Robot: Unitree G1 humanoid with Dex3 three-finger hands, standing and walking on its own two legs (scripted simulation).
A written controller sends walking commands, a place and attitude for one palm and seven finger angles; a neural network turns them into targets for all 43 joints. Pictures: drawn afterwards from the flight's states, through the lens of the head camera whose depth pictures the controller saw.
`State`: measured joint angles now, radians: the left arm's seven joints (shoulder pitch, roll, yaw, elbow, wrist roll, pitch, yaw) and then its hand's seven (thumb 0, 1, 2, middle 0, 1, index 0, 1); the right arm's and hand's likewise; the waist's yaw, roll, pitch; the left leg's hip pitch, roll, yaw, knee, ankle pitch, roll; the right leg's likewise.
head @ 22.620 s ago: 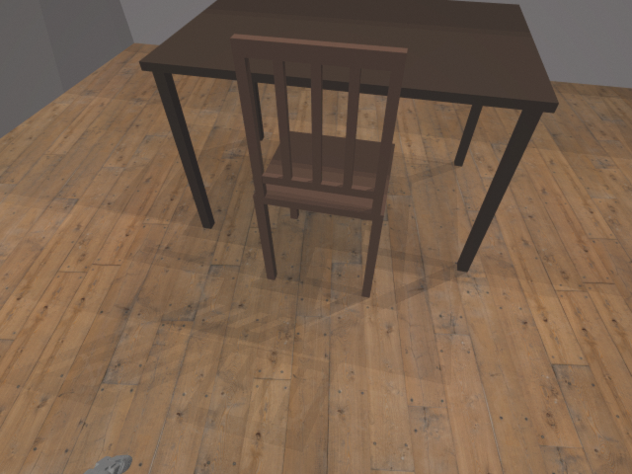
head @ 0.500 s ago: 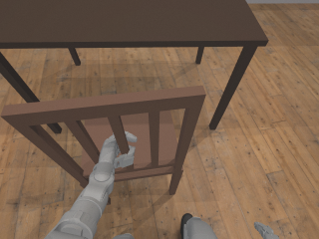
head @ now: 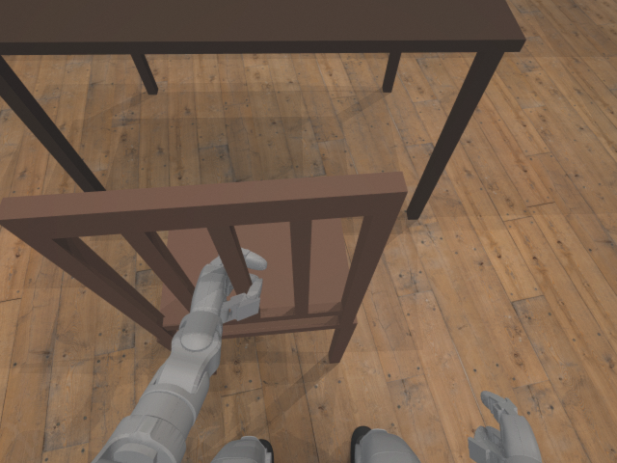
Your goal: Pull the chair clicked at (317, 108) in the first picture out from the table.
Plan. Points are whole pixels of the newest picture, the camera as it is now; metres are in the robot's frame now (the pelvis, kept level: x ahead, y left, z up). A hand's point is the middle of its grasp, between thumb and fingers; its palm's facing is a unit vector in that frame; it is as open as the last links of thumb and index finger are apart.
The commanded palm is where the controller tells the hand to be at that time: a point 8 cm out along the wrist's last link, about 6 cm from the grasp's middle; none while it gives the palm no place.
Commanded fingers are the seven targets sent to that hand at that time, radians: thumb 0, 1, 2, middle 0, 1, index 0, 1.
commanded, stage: step backward, pulling the chair out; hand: left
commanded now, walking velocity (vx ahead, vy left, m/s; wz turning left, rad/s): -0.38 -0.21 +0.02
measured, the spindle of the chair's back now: (240, 278) +0.36 +0.10 -0.06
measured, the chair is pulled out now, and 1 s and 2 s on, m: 0.32 0.57 0.64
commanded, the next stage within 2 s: stop walking, hand still on the chair in 0.86 s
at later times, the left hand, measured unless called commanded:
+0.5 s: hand (252, 390) +0.21 +0.08 -0.06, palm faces -0.04 -0.99 -0.16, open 5.5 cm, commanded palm +0.19 +0.13 -0.07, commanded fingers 0.00 0.90 0.90 -0.50 -1.45 -0.50 -1.45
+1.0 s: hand out of the picture +0.09 +0.08 -0.06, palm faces +0.01 -0.99 -0.16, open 5.6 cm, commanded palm +0.07 +0.13 -0.05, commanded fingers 0.00 0.90 0.90 -0.50 -1.45 -0.50 -1.45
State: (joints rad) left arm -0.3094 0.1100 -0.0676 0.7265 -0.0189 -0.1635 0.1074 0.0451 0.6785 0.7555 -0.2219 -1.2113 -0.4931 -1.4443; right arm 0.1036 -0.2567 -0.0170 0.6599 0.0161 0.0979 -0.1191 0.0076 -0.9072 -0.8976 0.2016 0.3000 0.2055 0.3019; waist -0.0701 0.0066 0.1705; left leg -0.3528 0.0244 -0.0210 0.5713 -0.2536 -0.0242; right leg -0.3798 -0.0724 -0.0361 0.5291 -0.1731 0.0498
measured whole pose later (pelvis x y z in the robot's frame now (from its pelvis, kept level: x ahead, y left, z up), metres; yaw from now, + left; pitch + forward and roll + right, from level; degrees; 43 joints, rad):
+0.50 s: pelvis -0.11 -0.03 +0.00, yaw +0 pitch +3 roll +0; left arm -0.28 0.09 -0.01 0.80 -0.03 -0.21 0.10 0.05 0.65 0.76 -0.27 -1.17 -0.49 -1.44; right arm 0.15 -0.27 -0.03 0.73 0.02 0.06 -0.10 0.01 -0.91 -0.90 0.20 0.30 0.21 0.30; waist -0.07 0.04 0.15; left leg -0.41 0.00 -0.06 0.84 -0.44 -0.04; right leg -0.37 -0.04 -0.04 0.51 -0.19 0.00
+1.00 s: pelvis -0.24 -0.04 +0.00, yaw +1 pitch +1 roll +0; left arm -0.35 0.10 0.00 0.89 -0.05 -0.19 0.08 0.06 0.64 0.78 -0.28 -1.16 -0.49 -1.44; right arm 0.15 -0.22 0.00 0.72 0.03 0.07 -0.09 0.01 -0.90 -0.90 0.20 0.30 0.21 0.30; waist -0.04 0.05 0.16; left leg -0.40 0.04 -0.04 0.85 -0.46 -0.04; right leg -0.37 -0.05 -0.05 0.53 -0.19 0.01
